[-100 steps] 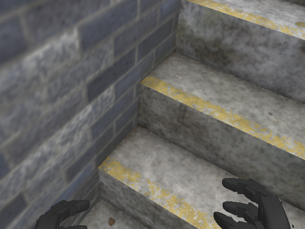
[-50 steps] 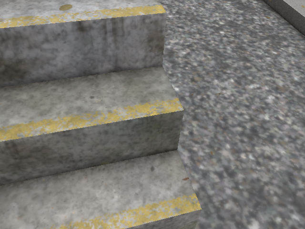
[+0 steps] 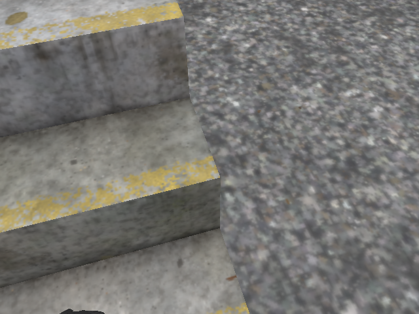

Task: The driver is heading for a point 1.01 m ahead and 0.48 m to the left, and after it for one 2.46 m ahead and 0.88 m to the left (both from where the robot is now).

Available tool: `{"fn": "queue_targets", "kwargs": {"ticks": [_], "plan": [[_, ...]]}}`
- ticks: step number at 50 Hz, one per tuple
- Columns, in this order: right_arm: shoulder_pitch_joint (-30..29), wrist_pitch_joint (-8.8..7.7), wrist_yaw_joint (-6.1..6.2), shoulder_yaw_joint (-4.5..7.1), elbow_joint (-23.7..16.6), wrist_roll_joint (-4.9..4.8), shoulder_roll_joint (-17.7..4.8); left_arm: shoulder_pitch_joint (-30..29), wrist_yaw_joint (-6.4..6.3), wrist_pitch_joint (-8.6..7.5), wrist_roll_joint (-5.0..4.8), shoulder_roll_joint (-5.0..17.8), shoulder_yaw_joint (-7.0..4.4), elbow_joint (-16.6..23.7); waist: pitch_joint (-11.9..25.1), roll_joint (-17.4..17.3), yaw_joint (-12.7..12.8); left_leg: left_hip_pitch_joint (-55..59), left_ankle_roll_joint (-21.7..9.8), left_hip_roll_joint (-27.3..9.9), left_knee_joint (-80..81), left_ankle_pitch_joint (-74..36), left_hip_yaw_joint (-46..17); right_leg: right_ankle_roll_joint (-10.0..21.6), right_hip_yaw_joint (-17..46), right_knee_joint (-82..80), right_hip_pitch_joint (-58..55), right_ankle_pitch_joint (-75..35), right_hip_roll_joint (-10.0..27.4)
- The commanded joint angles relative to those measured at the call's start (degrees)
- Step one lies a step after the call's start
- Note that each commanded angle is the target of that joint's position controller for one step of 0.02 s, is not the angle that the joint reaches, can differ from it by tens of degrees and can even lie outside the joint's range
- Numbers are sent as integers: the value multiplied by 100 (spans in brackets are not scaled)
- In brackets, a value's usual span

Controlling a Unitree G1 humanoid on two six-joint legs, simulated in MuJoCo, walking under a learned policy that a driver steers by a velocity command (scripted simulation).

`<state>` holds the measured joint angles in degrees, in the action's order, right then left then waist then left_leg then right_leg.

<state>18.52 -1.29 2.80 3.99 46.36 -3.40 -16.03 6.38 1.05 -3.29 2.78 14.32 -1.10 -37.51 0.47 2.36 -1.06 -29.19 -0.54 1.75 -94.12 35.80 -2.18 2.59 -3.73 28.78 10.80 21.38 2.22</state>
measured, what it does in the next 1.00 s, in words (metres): steps to the right, turning left: left foot 0.21 m higher, then left foot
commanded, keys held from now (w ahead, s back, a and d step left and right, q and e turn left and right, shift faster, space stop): w+q+shift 0.80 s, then w+shift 0.20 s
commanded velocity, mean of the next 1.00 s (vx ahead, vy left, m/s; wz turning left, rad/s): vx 0.00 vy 0.01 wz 0.76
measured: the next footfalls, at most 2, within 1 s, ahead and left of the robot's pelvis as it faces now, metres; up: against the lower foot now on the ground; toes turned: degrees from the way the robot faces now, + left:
left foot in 0.34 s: +0.12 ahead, +0.11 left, +0.21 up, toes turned +19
left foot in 0.94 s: +0.08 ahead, -0.07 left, +0.21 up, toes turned +40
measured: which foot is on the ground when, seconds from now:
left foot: up 0.00-0.32, down 0.34-0.74, up 0.76-0.92, down 0.94-1.00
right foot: down 0.00-0.32, up 0.34-0.98, down 1.00-1.00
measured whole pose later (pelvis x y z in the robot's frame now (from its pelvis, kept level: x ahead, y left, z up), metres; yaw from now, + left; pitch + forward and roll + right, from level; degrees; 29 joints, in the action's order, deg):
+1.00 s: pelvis +0.11 -0.20 -0.10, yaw +54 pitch -3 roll +13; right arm -10.6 5.1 5.4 2.2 23.5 3.1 -9.7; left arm 17.1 -4.8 -6.1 -3.1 21.8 -0.8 -40.9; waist -8.9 15.9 -0.2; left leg -67.6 -4.1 19.8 -110.1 44.1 10.0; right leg -6.5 1.2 9.8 -8.0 -34.0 12.6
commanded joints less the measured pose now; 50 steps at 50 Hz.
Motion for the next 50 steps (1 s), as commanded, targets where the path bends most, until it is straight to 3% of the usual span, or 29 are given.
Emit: {"fn": "queue_targets", "kwargs": {"ticks": [1, 3, 4, 5, 7, 9, 12, 14, 16, 17, 18, 20, 21, 22, 23, 26, 32, 34, 35, 36, 38, 39, 40, 43, 44, 47, 48, 49, 50], "plan": [[-1720, -51, 137, -139, -1277, 165, 306, 2193, -163, 227, 163, 971, -216, -518, 847, 385, 841, -4970, -88, 615, -4689, 695, 283, 871, 926, 678, -4179, -10741, 1819], [-1719, 196, 113, -210, -1423, 311, 489, 2298, -202, 76, 78, 520, -84, -759, 291, 453, 582, -5292, -250, 544, -5480, 576, 338, 803, 741, 180, -3301, -8597, 1850], [-2871, 156, -13, -214, -1710, 494, 292, 3224, -351, -10, 87, 308, -27, -1017, 87, 650, 1269, -5875, -173, 576, -4765, 1035, 518, 723, 1088, 612, -4295, -10342, 1318], [-3454, 136, -68, -244, -2019, 368, 361, 3902, -526, -134, 148, 384, -65, -1310, 379, 1053, 1521, -5833, -113, 721, -4065, 1241, 207, 857, 1480, 576, -4877, -11277, 1516], [-3057, 336, -192, -247, -1893, 133, 396, 3663, -665, -369, 128, 552, -169, -1327, 867, 812, 1044, -4731, -181, 582, -2870, 1026, -349, 931, 1996, 432, -4476, -10531, 1866], [-3485, 522, -301, -365, -2075, 332, 633, 3443, -614, -535, -72, 209, -59, -1301, 505, 161, 886, -3873, -49, 471, -2102, 619, 195, 868, 1955, -322, -3165, -8791, 1644], [-4426, 605, -488, -686, -2836, 513, 1488, 3918, -720, -605, -168, -357, 62, -1803, -297, 990, 743, -3841, 14, 445, -1912, 687, 550, 599, 1615, -892, -1990, -8701, 999], [-3172, 581, -634, -614, -2586, 443, 847, 2164, -906, -532, -426, 386, -77, -1062, 341, 384, -37, 66, -314, 418, 2314, 44, 713, 92, 661, -1222, -89, -10375, 631], [-2613, 768, -593, -271, -2142, 550, 187, 2731, -688, -477, -500, 1192, -192, -1167, 648, 1087, 81, 2490, -357, 945, 3355, -849, 1154, -76, 772, -655, 640, -10415, 537], [-2846, 713, -592, -47, -2093, 578, -157, 3117, -386, -404, -494, 1008, -181, -1143, 863, -300, 87, 3903, -1336, 12, 4090, -2214, -93, -556, 876, 1948, 2355, -5626, 87], [-1869, 782, -313, 201, -1937, 256, -483, 1794, -197, -359, -279, 1629, -357, -347, 2386, -1998, -848, 3887, -2731, -1406, 3992, -5927, -2258, -938, 163, 6175, 2749, 16, -994], [-1797, 620, -75, 133, -1614, 339, -190, 1489, -10, -203, -97, 1094, -299, 139, 1913, -400, -442, 2531, -2552, -1282, 4901, -3904, -2637, -536, 956, 8082, 3928, -478, -445], [-159, 631, -570, -567, -1184, 1170, 1272, 930, 139, -58, -174, 161, 156, 134, 74, 374, -1362, 992, -2975, -1776, 5218, -5016, -3091, 272, 2407, 8006, 5307, -340, -791], [-659, 344, -647, -517, -657, 853, 813, 903, 59, -107, 51, -54, 272, 464, -74, -65, -399, 381, -2782, -1268, 4966, -4594, -2726, 526, 1940, 7410, 5233, -301, -721], [-1159, 182, -837, -485, -627, 861, 553, 1110, -115, 5, 279, 38, 286, 762, 22, -414, 529, -228, -2528, -734, 5009, -4307, -2143, 274, 1820, 6614, 4583, -174, -696], [-1242, 81, -765, -401, -431, 634, 452, 1589, -237, 362, 346, 17, 390, 788, 1041, -725, 774, 905, -2302, -274, 5010, -4092, -2637, -267, 1950, 6020, 5054, 364, -991], [-1074, 16, -387, -325, -778, 729, -24, 758, -180, 243, 314, 58, 437, 1024, 913, -499, 361, -1764, -1647, 222, 5326, -366, -3546, -387, 1661, 6463, 3751, -409, -933], [-400, -123, -354, -358, -663, 682, 49, 131, -240, 215, 241, 170, 448, 1176, 871, -559, 8, -1333, -1713, 100, 4886, -648, -4059, -238, 2064, 6672, 4222, -261, -886], [-2252, 183, -55, -320, -1137, 199, 136, 1374, -317, 193, -535, 220, 228, 699, 136, -1212, 1055, -1846, -1673, 171, 5785, -796, -4517, -710, 1146, 5998, 2577, 285, -913], [-2776, 301, 168, -341, -1529, 319, 127, 2001, -202, 244, -844, 656, 97, 301, 203, -1137, 1264, -2845, -1446, 124, 5335, -1512, -4546, -865, 1246, 5639, 1441, 400, -884], [-3350, 584, 235, -287, -2265, 21, -81, 2824, 55, 145, -942, 535, 86, -232, 718, 455, 1690, -4669, 114, 1272, 3882, -2076, -1829, -618, 875, 746, -2522, -1885, -230], [-2312, 656, -13, -171, -2092, -229, 170, 1304, 93, 10, -975, 537, 121, -104, 1330, 1995, 708, -4601, 136, 1820, 1550, -802, -621, -359, 1483, 433, -3004, -3329, 414], [-2356, 656, 90, -237, -2099, -257, 477, 901, 205, 30, -839, -506, 339, 194, 1129, 1826, 834, -3889, 96, 1632, 649, -555, -854, -361, 841, 540, -2007, -5018, 95], [-1926, 795, 208, -498, -2007, 463, 1298, 673, -6, 89, -802, -193, 226, 213, 375, 350, 296, -1924, -294, 1605, -1003, -657, 97, -751, 375, -2218, -940, -6980, 291], [-841, 726, 391, -6, -1710, 666, 355, 493, -191, -103, -20, 83, 209, 151, 181, 315, -416, -1907, -176, 1445, -988, 356, 77, -575, 66, -2219, -1042, -7276, 262], [-822, 585, 365, -126, -2034, 763, 397, 120, -428, -421, -423, 527, 130, 425, 40, -69, -922, -508, -54, 1929, -452, 1034, 1010, -291, -43, -2378, -412, -13062, 740], [-2334, 428, 251, -297, -2523, 1026, 561, 2465, -549, -402, -822, 442, 138, -48, 666, 18, 552, 2239, -597, 1602, 458, -63, 1122, -871, -145, -2701, 1258, -15279, 377], [-3501, 475, 248, -347, -3110, 619, 865, 5014, -749, -321, -777, 551, 298, -1095, 1843, -444, 1400, 2867, -1206, 887, 17, -112, 398, -1392, 263, -1997, 894, -16042, 617], [-2656, 791, 146, -424, -3019, 437, 1266, 4495, -899, -142, -601, 924, 254, -1317, 2637, -264, 396, 1477, -784, 1229, 18, 681, 921, -1436, 275, -1975, -846, -16247, 878]]}}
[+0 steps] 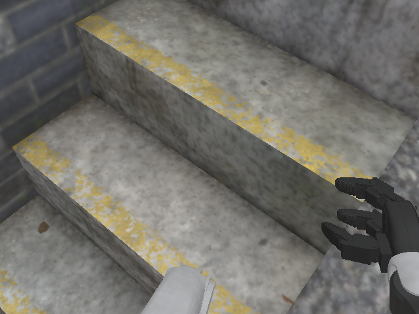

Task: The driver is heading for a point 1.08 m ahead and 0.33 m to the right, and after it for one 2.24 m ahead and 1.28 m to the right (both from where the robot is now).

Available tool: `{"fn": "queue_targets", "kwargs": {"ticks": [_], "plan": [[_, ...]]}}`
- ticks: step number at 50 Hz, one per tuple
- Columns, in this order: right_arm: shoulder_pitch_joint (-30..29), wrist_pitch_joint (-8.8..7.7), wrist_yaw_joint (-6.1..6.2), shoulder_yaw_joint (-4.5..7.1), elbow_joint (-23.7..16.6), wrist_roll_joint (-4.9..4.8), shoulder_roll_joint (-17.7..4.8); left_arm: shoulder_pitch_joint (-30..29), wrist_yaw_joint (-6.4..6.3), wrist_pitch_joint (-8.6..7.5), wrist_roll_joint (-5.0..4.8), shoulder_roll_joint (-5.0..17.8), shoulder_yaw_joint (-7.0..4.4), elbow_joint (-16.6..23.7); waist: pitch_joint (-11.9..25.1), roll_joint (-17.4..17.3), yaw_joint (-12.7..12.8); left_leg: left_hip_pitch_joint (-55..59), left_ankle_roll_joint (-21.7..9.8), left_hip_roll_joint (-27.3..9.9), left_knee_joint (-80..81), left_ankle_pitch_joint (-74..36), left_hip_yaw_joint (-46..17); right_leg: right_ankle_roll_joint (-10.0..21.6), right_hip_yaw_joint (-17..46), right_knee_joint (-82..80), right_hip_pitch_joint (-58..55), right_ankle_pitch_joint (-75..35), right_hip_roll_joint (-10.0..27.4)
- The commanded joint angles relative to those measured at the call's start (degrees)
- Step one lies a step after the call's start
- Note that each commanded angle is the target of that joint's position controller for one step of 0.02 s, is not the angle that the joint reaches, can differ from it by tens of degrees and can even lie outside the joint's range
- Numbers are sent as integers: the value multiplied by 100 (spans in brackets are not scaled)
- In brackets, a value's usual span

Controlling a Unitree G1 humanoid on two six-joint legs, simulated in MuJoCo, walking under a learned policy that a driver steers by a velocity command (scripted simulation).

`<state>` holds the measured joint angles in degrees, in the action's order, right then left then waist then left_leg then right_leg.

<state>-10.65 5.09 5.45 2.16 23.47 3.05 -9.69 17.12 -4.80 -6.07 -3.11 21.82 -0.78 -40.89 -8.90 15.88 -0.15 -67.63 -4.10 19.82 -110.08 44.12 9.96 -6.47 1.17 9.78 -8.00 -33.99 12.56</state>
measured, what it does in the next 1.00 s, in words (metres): goes down, backwards: right foot 0.41 m lower, then left foot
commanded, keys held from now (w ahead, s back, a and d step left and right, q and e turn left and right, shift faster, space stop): w+shift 0.02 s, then shift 0.98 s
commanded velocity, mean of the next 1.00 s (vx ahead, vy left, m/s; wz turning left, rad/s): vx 0.22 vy -0.01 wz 0.10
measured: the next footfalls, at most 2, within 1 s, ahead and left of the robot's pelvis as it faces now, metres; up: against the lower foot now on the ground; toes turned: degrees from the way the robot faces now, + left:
right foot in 0.30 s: -0.25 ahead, -0.07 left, -0.04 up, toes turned -14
left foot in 0.74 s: -0.31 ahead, +0.01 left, -0.04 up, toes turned -2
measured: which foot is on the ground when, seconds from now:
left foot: down 0.00-0.28, up 0.30-0.72, down 0.74-0.88, up 0.90-1.00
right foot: down 0.00-0.16, up 0.18-0.28, down 0.30-0.68, up 0.70-0.84, down 0.86-1.00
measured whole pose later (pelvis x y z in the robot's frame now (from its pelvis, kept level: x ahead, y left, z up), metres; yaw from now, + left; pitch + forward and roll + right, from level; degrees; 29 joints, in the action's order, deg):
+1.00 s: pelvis -0.45 -0.21 -0.16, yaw -5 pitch -2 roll +1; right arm 11.4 1.0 6.3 2.9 41.4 -1.2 -15.9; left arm 24.3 2.2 2.1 1.5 8.4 1.2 -45.2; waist 1.2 -4.6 0.7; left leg -39.2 2.0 1.0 -83.3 28.0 -4.9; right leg -1.9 7.2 53.6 21.1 30.4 -1.1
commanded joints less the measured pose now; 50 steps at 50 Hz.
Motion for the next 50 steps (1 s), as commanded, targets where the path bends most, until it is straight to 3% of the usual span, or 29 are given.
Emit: {"fn": "queue_targets", "kwargs": {"ticks": [1, 2, 3, 5, 7, 9, 11, 14, 15, 17, 18, 20, 21, 25, 31, 34, 35, 36, 37, 38, 39, 40, 41, 43, 44, 45, 46, 47, 50], "plan": [[399, 215, -127, -174, -708, -400, 727, 216, 132, 374, 137, 279, 170, 168, 2927, -1901, -593, 4512, -45, -313, -245, -48, -818, 952, -315, 683, 3744, -4433, 6], [2003, 382, 15, -303, -557, -148, 914, -2234, 430, 288, 359, 1527, -184, 925, 2385, 175, -1762, 5951, 320, 405, -2551, -1045, -188, 2568, 473, -561, 6017, -3573, 857], [2064, 439, 277, -33, -524, 91, 128, -3306, 562, 199, 116, 1222, -150, 1034, 1743, 131, -2342, 5980, 161, 282, -3013, -612, -729, 2672, 57, -639, 6067, -5469, 1049], [1473, 291, 533, 127, -169, -165, -708, -2053, 381, 104, 47, 697, 128, 736, 1801, -1514, -1715, 5007, -419, -491, -795, -593, -1362, 2080, -362, -79, 4140, -4764, 774], [2171, 233, 410, 25, 284, -138, -454, -1038, 284, 135, 147, 578, 181, 352, 1385, -1524, -1357, 4405, -693, -424, -865, -289, -1380, 2451, -235, -17, 3933, -2462, 1192], [2088, 244, 316, -120, 764, -176, -144, -1448, 519, 679, 334, 93, 207, 393, 331, -2458, -1257, 1727, -819, -524, 2438, -322, -2562, 1563, -974, 497, 2699, 1827, -154], [405, 140, 396, -187, 196, -151, -386, 181, 710, 1182, 68, -266, 292, 327, -38, -3537, -165, -3231, -1103, -1343, 4259, 825, -4149, 1454, -123, 3722, -638, 3506, -562], [-1298, -363, 759, -450, -179, -154, 494, 2110, 653, 1068, 307, -243, 171, -31, 723, -1485, 1688, -5171, -30, -1289, 662, -67, -2665, 1989, 1370, 2758, -2028, 2763, 376], [296, -230, 865, -506, 272, -97, 837, 950, 700, 1121, 212, -372, 268, -28, 527, 234, 627, -2790, 120, -602, -678, -477, -1400, 1611, 279, 518, 311, 1923, 183], [2837, 32, 901, -309, 1001, -205, 791, 423, 976, 1079, 585, -619, 418, -381, 663, 672, -828, -237, 460, 175, -3646, -832, -197, 864, -1182, 819, 2612, -365, -607], [3171, 28, 923, -258, 1085, -241, 610, 346, 1049, 1120, 522, -482, 357, -546, 504, 679, -1184, -684, 499, -165, -3978, -616, -381, 839, -1051, 1098, 2345, -377, -635], [2958, -104, 896, -21, 1391, 19, -90, -271, 847, 1214, 526, -428, 284, -49, 761, -504, -1111, -1370, 781, -512, -3916, -1222, -970, 853, -476, 1981, 1692, 1462, -548], [2901, -319, 657, -92, 1522, -661, -236, -579, 557, 1277, 509, 188, 347, 280, 631, -579, -592, -1997, 1392, -759, -4566, -2121, -1699, 1198, 458, 1479, 1108, 1809, 530], [1875, -115, 324, 15, 1330, -738, -683, -488, -249, 1200, 615, 97, 474, 689, 704, -1012, 85, -1489, 1444, -1073, -1604, -3472, -2195, -243, 974, 1018, 642, 4574, 43], [3392, -112, 127, 153, 1910, -465, -688, -480, -212, 1069, 278, 159, 232, 934, 379, -694, -281, 1406, 1086, -1147, 1519, -3195, -2024, -845, 1194, 61, 2234, 4852, -360], [7243, -291, 144, 299, 3354, 501, -1585, -3205, -132, 1174, -41, 1366, -611, 1785, -36, 751, -2035, 6772, 661, -1574, 5971, -1850, 548, -3360, -317, -936, 5203, 1833, -1583], [7683, -571, 70, 292, 3839, 438, -1611, -3344, -67, 1247, -416, 1526, -1024, 1718, -231, -2338, -2093, 7767, -233, -2348, 8474, -3058, 355, -3494, -1224, 4118, 5588, 3591, -2630], [4271, -948, -49, -55, 3108, -155, -390, -785, 37, 1166, -569, 516, -709, 980, 1006, -7284, -110, 5229, 178, -2625, 7921, -5079, -840, -1079, 633, 10496, 3494, 8337, -1693], [2594, -1117, -178, -509, 2106, -512, 288, 419, 140, 753, -226, -1050, -29, 942, 586, -5864, 768, 3345, 342, -2961, 7778, -5133, -1883, 288, 2546, 11129, 3715, 9268, -1077], [1029, -1192, -192, -709, 1103, -476, 431, 2340, 330, 619, -41, -1422, 34, 353, 719, -3323, 1967, 2458, -41, -3813, 6699, -6096, -2706, 749, 3334, 11024, 3188, 9694, -908], [901, -1170, -154, -335, 741, -628, -838, 3125, 431, 590, 189, -674, -154, 33, 1231, -969, 2092, 3299, -533, -3827, 7692, -6388, -3290, 649, 2097, 9125, 3225, 8250, -1333], [1554, -994, -86, 147, 1107, -720, -2008, 2280, 450, 591, 350, -719, -22, 438, 1747, -952, 1603, 3948, -771, -3897, 8372, -3956, -3619, 638, 883, 6978, 3129, 6970, -1074], [1779, -757, 20, 322, 1422, -716, -2203, 836, 486, 624, 489, -803, 38, 668, 1654, -982, 908, 3944, -467, -3593, 7825, -3176, -3258, 756, 603, 4817, 2937, 6475, -519], [2893, -404, 27, 233, 1915, -462, -1604, 358, 641, 949, 376, -636, -153, 260, 1347, -807, 341, 3353, 19, -2655, 6524, -1756, -1533, 366, -1428, 3012, 1671, 5828, -1679], [3523, -328, 38, 103, 2008, -270, -955, 578, 719, 1056, 220, -524, -171, -8, 860, -281, -25, 2851, 361, -1937, 4865, -389, -493, 493, -1056, 2954, 2011, 6359, -2186], [3783, -369, -103, 79, 1523, -40, -497, 453, 756, 1003, 150, 809, -385, 145, 514, 2277, -685, 1765, 864, -1537, 3070, 219, -146, 1740, 3606, 1335, 2987, 4530, -352], [2252, -503, -68, 120, 933, -326, -951, 59, 902, 667, 489, 1054, -387, 665, -379, 1060, 81, 1673, 691, -1879, 2072, -82, -1649, 2459, 6201, -740, 4438, 6090, 440], [1985, -534, 47, 124, 1021, -636, -822, -481, 860, 497, 564, 878, -342, 640, -1070, -94, -373, 1281, 452, -1984, 1821, -911, -2048, 2126, 5919, -574, 4660, 7422, 583], [2934, -364, 158, 178, 1827, -362, -879, -1392, 507, 564, 500, -184, -88, 601, -151, -791, -712, 2789, 595, -2261, 2568, -2403, -1973, 1418, 3112, 824, 4478, 6860, -91]]}}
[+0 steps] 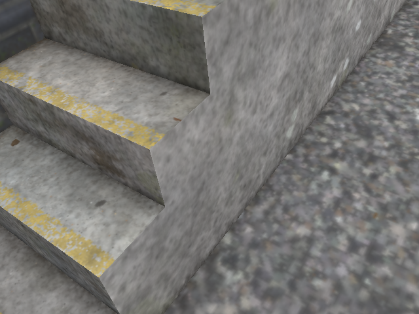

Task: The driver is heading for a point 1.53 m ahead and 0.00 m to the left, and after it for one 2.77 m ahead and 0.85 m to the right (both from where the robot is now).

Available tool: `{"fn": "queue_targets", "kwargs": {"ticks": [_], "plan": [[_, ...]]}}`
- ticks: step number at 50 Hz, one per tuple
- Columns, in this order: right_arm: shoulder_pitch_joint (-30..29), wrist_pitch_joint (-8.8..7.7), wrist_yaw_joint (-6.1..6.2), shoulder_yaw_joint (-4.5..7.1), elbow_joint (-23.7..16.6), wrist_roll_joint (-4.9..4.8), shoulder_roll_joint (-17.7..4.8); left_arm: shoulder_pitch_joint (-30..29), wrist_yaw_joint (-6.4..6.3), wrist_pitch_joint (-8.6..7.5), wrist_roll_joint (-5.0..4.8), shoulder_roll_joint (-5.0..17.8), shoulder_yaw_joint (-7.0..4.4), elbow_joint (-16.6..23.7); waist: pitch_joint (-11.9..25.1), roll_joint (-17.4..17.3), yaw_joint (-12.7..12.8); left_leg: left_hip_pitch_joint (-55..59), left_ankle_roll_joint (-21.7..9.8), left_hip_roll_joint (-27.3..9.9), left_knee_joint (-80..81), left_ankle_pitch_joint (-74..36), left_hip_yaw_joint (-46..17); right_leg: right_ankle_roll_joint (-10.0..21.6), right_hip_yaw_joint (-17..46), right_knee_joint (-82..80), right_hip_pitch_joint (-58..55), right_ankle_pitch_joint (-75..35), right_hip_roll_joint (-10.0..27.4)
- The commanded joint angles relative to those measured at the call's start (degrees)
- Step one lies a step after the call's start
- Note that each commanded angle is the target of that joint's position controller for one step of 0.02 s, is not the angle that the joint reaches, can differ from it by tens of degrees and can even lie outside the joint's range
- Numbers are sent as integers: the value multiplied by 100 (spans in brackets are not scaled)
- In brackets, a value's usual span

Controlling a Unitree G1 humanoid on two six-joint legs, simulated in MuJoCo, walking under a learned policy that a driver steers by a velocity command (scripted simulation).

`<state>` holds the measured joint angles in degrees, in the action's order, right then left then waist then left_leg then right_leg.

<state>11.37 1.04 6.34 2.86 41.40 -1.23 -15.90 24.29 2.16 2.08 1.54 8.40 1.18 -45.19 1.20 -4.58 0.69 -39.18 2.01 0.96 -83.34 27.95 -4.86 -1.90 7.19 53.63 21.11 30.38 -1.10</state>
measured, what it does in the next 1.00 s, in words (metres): walks ahead: left foot, then left foot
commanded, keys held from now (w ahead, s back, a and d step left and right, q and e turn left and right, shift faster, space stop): shift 0.34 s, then w+shift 0.66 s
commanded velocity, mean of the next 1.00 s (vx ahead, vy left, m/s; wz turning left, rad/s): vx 0.33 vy -0.06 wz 0.00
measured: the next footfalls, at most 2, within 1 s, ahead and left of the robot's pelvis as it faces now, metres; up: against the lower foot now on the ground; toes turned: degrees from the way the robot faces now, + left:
left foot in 0.18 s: +0.01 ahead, +0.11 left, +0.00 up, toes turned +0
left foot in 0.96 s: +0.31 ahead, +0.07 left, +0.00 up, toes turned +1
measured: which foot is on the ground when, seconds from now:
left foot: up 0.00-0.16, down 0.18-0.56, up 0.58-0.94, down 0.96-1.00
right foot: down 0.00-0.94, up 0.96-1.00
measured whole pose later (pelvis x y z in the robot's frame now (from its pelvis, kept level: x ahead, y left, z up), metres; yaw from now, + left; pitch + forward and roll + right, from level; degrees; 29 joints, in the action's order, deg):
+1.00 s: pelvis +0.14 -0.04 +0.02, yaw +0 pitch +1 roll -2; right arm 2.8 -6.3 4.5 1.4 41.3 0.3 -15.0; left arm 28.4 1.7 0.0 1.7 13.1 -1.9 -49.2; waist -4.2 0.4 5.9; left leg -30.6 -1.1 -1.8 -35.0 6.5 -0.6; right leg 0.1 6.0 53.4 9.3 34.2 -7.0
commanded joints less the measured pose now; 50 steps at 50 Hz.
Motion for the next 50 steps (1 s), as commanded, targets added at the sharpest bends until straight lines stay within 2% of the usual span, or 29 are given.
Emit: {"fn": "queue_targets", "kwargs": {"ticks": [1, 4, 8, 9, 10, 11, 12, 14, 17, 18, 20, 22, 26, 28, 29, 30, 31, 32, 33, 34, 39, 41, 42, 45, 46, 47, 48, 49, 50], "plan": [[887, 29, -9, 140, 162, 125, -251, -1838, -238, -229, 46, 986, -261, 860, -835, 1402, -727, 510, 52, -284, 123, -1128, -87, 869, 1952, -3493, 1508, 425, 967], [69, -106, -175, -5, -56, 95, 70, -1202, -495, -167, -135, 595, -224, 660, -408, 989, -192, 1028, 39, -413, 2469, -1322, 247, 854, 1271, -3211, 443, -624, 689], [54, -283, -433, -100, 88, 30, 257, -387, -556, -76, -133, 482, -222, 386, -104, 1036, 100, 2432, -24, -160, 5712, -1002, 630, 940, 1189, -2984, -440, -1331, 789], [134, -314, -486, -73, 153, 123, 2, -40, -523, -93, -145, 545, -260, 288, -193, 663, 237, 2794, -118, -393, 6067, -1708, 176, 744, 1047, -2706, -287, -1341, 596], [377, -341, -516, -16, 155, 227, -467, 390, -477, -154, 11, 534, -297, 278, 103, -305, 518, 3444, -455, -1194, 5808, -4169, -703, 498, 588, -2105, 102, -948, 159], [349, -376, -570, -82, 297, 253, -229, 180, -479, -161, -59, 462, -317, 418, 242, -962, 499, 2737, -1219, -1568, 6082, -3882, -981, 234, 144, -2452, -126, -725, 81], [-89, -430, -580, -141, 220, 199, -17, -265, -489, -134, -47, 651, -353, 408, 38, -509, 411, 2173, -1222, -1309, 6214, -2914, -789, 62, 48, -2590, -710, -1274, 152], [-115, -465, -511, -100, 358, 125, -151, -719, -477, -38, 1, 529, -369, 348, -42, -61, 217, 2086, -697, -697, 6125, -1333, -241, -24, -43, -2670, -927, -1737, -25], [96, -429, -406, -102, 575, 101, -179, -618, -457, -28, -35, 556, -410, 231, -495, 129, 140, 1840, -502, -601, 6305, -241, -190, 85, -8, -2904, -806, -1682, -5], [422, -383, -363, 29, 683, 28, -515, -493, -464, -56, -77, 677, -471, 161, -241, -24, 1, 2128, -665, -575, 6368, 865, -254, 152, -442, -2416, -579, -578, -360], [759, -369, -329, 203, 784, -50, -994, -735, -386, -230, -199, 741, -516, 335, -438, -774, -138, 2101, -1381, -1797, 7369, 2892, -1840, 233, -967, -1016, 217, -127, -336], [158, -476, -309, 224, 614, -73, -927, -866, -287, -445, -274, 808, -532, 405, -810, -738, 26, 1695, -1601, -2280, 7939, 1975, -2380, 402, -544, -141, 495, -369, 264], [-765, -577, -444, 157, 386, -185, -670, 300, -259, -622, -232, 662, -537, -118, -308, -305, 691, 1320, -954, -1262, 7195, 435, -481, 566, -1269, -2053, -1395, -1179, 101], [-925, -536, -469, 73, 271, -67, -372, 1053, -251, -658, -170, 480, -520, -559, -533, 669, 857, 694, -916, -812, 5502, 630, 133, 432, -1578, -3060, -2185, -1354, -222], [-754, -415, -570, 79, 316, 450, -62, 1670, -171, -616, 158, 653, -503, -644, -178, 1798, 1005, -123, -1016, -209, 3514, 524, 678, 550, -56, -3669, -3018, 202, 734], [-1169, -437, -640, -82, -60, 443, 481, 1446, -157, -588, 222, 900, -438, -382, -513, 2142, 825, -1421, -1024, 200, 2134, 124, 411, 782, 2179, -4128, -2715, 1401, 1854], [-1094, -466, -797, -110, -357, 365, 522, 803, -171, -562, 279, 1384, -554, -147, -718, 2227, 365, -1986, -1095, -129, 1834, -641, -119, 1435, 4217, -5331, -2055, 2891, 2622], [-1182, -515, -887, -5, -321, 362, 44, 60, -166, -586, 180, 1403, -589, 57, -1015, 1296, 11, -2018, -1019, -552, 1630, -1482, -23, 1481, 3811, -5309, -1846, 2480, 2611], [-1054, -546, -942, 101, -170, 419, -268, -42, -141, -640, 75, 1346, -585, 73, -723, 654, -21, -1624, -899, -638, 1870, -1889, 70, 1276, 2837, -5012, -1872, 1548, 2166], [-911, -525, -966, 140, -18, 425, -328, 33, -142, -690, 46, 1251, -546, 55, -528, 573, 37, -1228, -763, -617, 2040, -2077, 231, 1088, 2059, -4983, -1859, 748, 1741], [-1464, -346, -994, 106, -244, 377, -112, 1055, -171, -811, -46, 894, -436, -521, -712, 947, 346, -1325, -522, -469, 2673, -2557, 702, 1136, 775, -5199, -2323, -677, 1255], [-1695, -401, -932, 22, -343, 300, 78, 952, -139, -738, 8, 607, -339, -655, -850, 1275, 343, -143, -441, -252, 3837, -2485, 1093, 1219, -152, -5067, -1694, -1990, 671], [-1981, -665, -810, -22, -511, -186, 64, 1008, -285, -626, -274, 675, -365, -596, -966, 1364, 472, 175, -437, -319, 4356, -2572, 773, 1292, -284, -4802, -1681, -2326, 781], [-1922, -836, -738, 23, -570, -115, -327, 896, -317, -508, -211, 1280, -530, -534, -1006, 1220, 353, 1006, -564, -145, 5162, -2583, 789, 1322, -169, -4430, -1763, -2853, 907], [-246, -740, -378, 221, -69, 8, -720, 246, -235, -330, -128, 1466, -548, -219, -698, 1275, -392, 2408, -549, 421, 5908, -2844, 1057, 934, -748, -2758, -1332, -4070, 102], [1108, -711, -149, 298, 322, 104, -1030, 460, -89, -268, -20, 1431, -548, -67, 294, 1026, -649, 4555, -563, -48, 5370, -4012, 712, 604, -683, -1600, -281, -4071, -7], [2175, -690, 13, 311, 582, 164, -1353, 323, -19, -217, 231, 732, -351, 249, 1135, -263, -789, 6137, -875, -1802, 4976, -6283, -1168, 263, -654, 377, 1113, 109, -527], [2573, -664, 116, 252, 471, 342, -1628, 894, 54, -237, 253, 419, -276, 137, 2236, -1093, -594, 6082, -1524, -3047, 5125, -8228, -3352, 98, 613, 2245, 1022, 1457, -973], [1823, -654, 98, 347, 235, 155, -1807, 1617, 55, -210, -159, 885, -393, 6, 2716, -1211, -244, 5841, -2443, -3479, 6031, -4922, -4416, -64, 1213, 3564, 1354, 983, -970]]}}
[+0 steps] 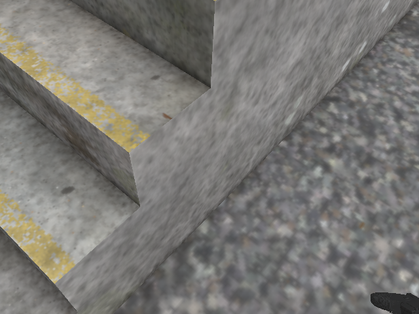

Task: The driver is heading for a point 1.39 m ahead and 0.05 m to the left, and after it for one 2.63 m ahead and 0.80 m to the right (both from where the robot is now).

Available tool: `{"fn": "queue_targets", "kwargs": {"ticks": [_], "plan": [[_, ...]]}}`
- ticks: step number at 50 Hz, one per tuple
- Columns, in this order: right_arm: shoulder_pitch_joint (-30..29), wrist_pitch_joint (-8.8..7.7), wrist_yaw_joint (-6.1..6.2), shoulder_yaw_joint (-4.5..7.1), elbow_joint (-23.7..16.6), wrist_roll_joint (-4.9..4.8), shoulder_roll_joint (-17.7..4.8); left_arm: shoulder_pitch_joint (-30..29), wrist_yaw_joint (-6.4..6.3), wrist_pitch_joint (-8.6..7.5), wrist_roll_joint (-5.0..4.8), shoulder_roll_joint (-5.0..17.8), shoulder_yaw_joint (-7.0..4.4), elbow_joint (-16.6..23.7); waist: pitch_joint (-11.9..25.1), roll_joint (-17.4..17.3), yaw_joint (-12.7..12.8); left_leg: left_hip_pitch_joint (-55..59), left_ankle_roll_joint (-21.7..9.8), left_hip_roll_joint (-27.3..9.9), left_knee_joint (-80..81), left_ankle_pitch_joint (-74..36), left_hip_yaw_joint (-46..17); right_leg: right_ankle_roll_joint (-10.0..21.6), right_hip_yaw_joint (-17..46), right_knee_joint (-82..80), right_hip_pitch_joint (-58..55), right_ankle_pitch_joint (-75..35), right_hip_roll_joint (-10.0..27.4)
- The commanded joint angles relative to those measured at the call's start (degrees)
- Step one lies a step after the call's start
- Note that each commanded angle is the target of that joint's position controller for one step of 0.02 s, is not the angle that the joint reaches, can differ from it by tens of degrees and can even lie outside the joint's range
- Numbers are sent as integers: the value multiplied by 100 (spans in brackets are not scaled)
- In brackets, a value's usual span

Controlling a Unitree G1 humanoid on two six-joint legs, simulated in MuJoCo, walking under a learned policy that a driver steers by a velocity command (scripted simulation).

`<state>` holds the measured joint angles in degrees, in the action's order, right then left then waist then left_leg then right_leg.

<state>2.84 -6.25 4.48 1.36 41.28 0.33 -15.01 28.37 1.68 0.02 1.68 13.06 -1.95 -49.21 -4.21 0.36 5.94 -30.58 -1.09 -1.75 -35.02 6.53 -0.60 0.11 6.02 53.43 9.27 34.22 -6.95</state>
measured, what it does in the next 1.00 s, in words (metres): steps to the right: right foot, then left foot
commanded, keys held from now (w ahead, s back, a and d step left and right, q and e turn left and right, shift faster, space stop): w+shift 1.00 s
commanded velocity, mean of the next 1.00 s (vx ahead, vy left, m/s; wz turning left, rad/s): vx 0.19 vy -0.39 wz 0.00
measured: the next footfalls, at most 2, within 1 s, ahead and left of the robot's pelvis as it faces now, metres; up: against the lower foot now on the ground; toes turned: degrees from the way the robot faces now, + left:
right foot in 0.36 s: +0.16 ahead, -0.25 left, +0.00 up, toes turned +3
left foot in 0.68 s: +0.23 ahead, -0.13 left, +0.00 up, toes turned +5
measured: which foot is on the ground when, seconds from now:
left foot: down 0.00-0.36, up 0.38-0.66, down 0.68-1.00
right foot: up 0.00-0.34, down 0.36-0.68, up 0.70-1.00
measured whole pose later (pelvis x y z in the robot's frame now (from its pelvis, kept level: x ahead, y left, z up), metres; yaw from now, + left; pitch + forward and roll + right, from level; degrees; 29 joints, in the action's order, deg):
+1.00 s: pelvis +0.24 -0.28 +0.04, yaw +0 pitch -2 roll -3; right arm 22.6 -1.7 4.9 2.6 47.8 -0.5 -20.3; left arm 13.5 4.7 3.6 1.0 17.1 -1.4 -34.4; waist -5.3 3.5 -2.0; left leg -3.7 3.3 -7.8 -20.1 14.7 2.5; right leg -2.4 5.7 39.9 25.1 9.9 2.5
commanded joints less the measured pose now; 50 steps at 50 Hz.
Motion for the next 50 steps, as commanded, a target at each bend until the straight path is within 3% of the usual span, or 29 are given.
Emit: {"fn": "queue_targets", "kwargs": {"ticks": [1, 2, 3, 4, 5, 7, 13, 16, 17, 18, 19, 20, 21, 22, 23, 24, 27, 30, 32, 33, 34, 35, 36, 37, 39, 41, 44, 46, 50], "plan": [[1761, 146, 317, 385, 74, -178, -1562, 515, 68, 91, -198, 739, -114, 684, 2467, -1099, -560, 4195, -1788, -2787, 1820, -232, -4324, -321, 870, 3693, 3089, -156, 15], [1302, 245, 377, 269, 90, -130, -1229, -222, -2, 236, -36, 842, -87, 997, 1676, -633, -473, 3054, -1273, -2331, 2004, 1082, -3319, -288, 504, 3401, 3099, -844, 346], [975, 322, 364, 182, 82, -52, -1064, -440, -38, 370, 125, 883, -77, 1148, 1227, -442, -268, 1916, -899, -1955, 1916, 1104, -2530, -236, 356, 3060, 2656, -1274, 605], [855, 369, 277, 164, 110, -34, -986, -406, 18, 416, 163, 805, -61, 1256, 900, -610, -79, 1149, -660, -1559, 1862, 990, -1837, -119, 348, 2578, 2214, -1556, 703], [878, 352, 174, 174, 121, -3, -1025, -287, 93, 426, 102, 582, 14, 1275, 687, -867, 22, 687, -595, -1275, 1945, 721, -1298, -37, 168, 2177, 1893, -1708, 642], [974, 286, 63, 280, 93, -20, -1331, -228, 128, 403, 3, 411, 86, 1314, 437, -1049, 14, 378, -817, -1233, 2191, 334, -942, -67, 12, 1278, 1564, -1669, 671], [862, 439, 112, 574, -74, -176, -1983, -588, 156, 445, -11, 696, -9, 1529, 298, -1437, -126, 496, -648, -1438, 2518, 1261, -945, -147, -342, -1157, 410, -2166, 838], [810, 532, 144, 561, -83, -131, -1820, -235, 208, 441, -67, 782, -124, 1370, 237, -1314, 21, 624, -475, -1296, 2023, 1496, -814, 101, -604, -2274, -183, -2042, 770], [954, 556, 144, 475, -45, -115, -1528, -88, 207, 431, -69, 832, -178, 1254, 287, -902, 17, 671, -424, -1056, 1389, 1652, -669, 236, -594, -2660, -389, -1835, 633], [1194, 605, 113, 360, 14, -74, -1166, -68, 225, 428, -57, 1038, -242, 1238, 221, 162, -42, 443, -252, -496, 0, 2139, -139, 468, -35, -3351, -553, -1840, 931], [1378, 596, 111, 270, -150, 102, -811, -258, 276, 414, 80, 1986, -401, 1539, 100, 2118, -353, -832, 39, 654, -1519, 2916, 771, 1205, 1563, -3921, -667, -2025, 1761], [1178, 566, 170, 298, -204, -71, -972, -390, 310, 296, 78, 1827, -372, 1762, 123, 2663, -153, -990, -38, 455, -2844, 3166, 378, 1781, 2269, -4604, -374, -1518, 1838], [1072, 562, 182, 370, -137, -180, -1290, -612, 294, 232, 28, 1335, -237, 1730, 45, 2106, -306, -1064, -169, 162, -3240, 2842, 194, 1695, 2032, -4476, -317, -1287, 1805], [1033, 572, 177, 402, 11, -131, -1397, -850, 252, 228, -41, 1088, -185, 1720, 23, 1321, -402, -937, -196, 1, -3284, 2415, 250, 1478, 1470, -4154, -272, -1591, 1631], [998, 554, 176, 359, 92, -34, -1301, -1028, 197, 265, -73, 1052, -177, 1723, 71, 966, -452, -743, -154, -30, -3333, 2122, 350, 1389, 1094, -3983, -194, -2019, 1477], [1046, 537, 165, 305, 133, -17, -1148, -1081, 145, 276, -54, 1091, -176, 1758, 136, 914, -485, -585, -135, -39, -3184, 1904, 405, 1400, 925, -3960, -183, -2275, 1408], [1016, 441, 111, 159, 116, -149, -956, -1019, 57, 300, -15, 932, -135, 1795, 38, 972, -385, 37, -182, 41, -1697, 1584, 533, 1514, 781, -4040, -79, -1972, 1233], [1133, 334, 31, 107, 133, -292, -987, -813, 29, 338, -70, 1035, -175, 1761, 66, 1032, -339, 874, -289, 2, -304, 1388, 344, 1651, 1112, -4015, -91, -1640, 1446], [1547, 285, -4, 167, 313, -292, -1085, -915, 79, 348, -133, 988, -155, 1770, 127, 689, -573, 1657, -402, -87, 663, 408, 312, 1522, 1113, -3779, 104, -1438, 1366], [1877, 271, 8, 226, 447, -208, -1147, -890, 131, 338, -128, 900, -113, 1760, 256, 281, -736, 2402, -433, -145, 1088, 181, 247, 1345, 867, -3260, 475, -1553, 1045], [2604, 266, 36, 340, 573, -100, -1516, -944, 159, 306, -52, 660, -42, 1838, 582, -644, -1001, 3589, -684, -1204, 1305, 617, -1108, 933, 301, -1572, 1490, -1145, 454], [2730, 285, 59, 490, 458, 89, -2196, -915, 137, 275, -33, 729, -59, 2018, 527, -1716, -928, 3542, -1816, -2903, 2310, 1306, -3951, 372, 119, -207, 2753, 28, -118], [2324, 182, 114, 392, 399, 107, -1795, -966, 103, 241, -47, 1148, -194, 1891, 285, -912, -828, 3164, -1892, -3068, 2496, 2105, -4429, 239, 861, 954, 3194, -292, -92], [1991, 129, 158, 302, 363, 45, -1457, -992, 95, 245, -25, 1386, -275, 1839, 34, -555, -628, 3015, -1538, -2771, 2346, 1961, -3588, 193, 1129, 1469, 3451, -783, -44], [1712, 206, 163, 230, 378, -107, -1196, -690, 58, 331, 129, 1318, -266, 1658, -16, -478, -393, 2881, -918, -1978, 2111, 860, -1985, 96, 1028, 1421, 3258, -1733, 197], [1684, 252, 79, 185, 375, -72, -1132, -780, 152, 358, 27, 986, -176, 1672, 22, -768, -375, 2426, -628, -1356, 2054, -84, -862, 0, 577, 886, 2426, -2294, 227], [1790, 307, 49, 257, 400, -10, -1430, -1163, 221, 349, -66, 601, -19, 1792, -60, -1068, -547, 2217, -765, -1295, 2171, -697, -390, -247, 16, 59, 2107, -2287, 486], [1772, 356, 52, 338, 374, -44, -1647, -1427, 262, 332, -64, 470, 52, 1893, -130, -1214, -663, 2086, -706, -1285, 2319, -421, -247, -303, -229, -724, 1750, -2477, 746], [1678, 418, 97, 533, 249, -115, -2047, -1634, 360, 228, -93, 578, 19, 1924, -272, -1323, -681, 1794, -580, -1502, 2579, 154, -227, -262, -481, -1829, 831, -2474, 842]]}}
Velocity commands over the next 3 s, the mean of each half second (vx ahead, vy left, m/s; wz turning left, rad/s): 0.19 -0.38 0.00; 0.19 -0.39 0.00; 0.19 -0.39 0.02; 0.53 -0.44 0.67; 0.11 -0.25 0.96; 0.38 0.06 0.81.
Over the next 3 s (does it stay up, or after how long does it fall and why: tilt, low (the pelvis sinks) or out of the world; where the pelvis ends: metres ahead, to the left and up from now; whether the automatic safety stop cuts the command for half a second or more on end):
stays up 0.73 -0.70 0.03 its command is cut before an obstacle from the start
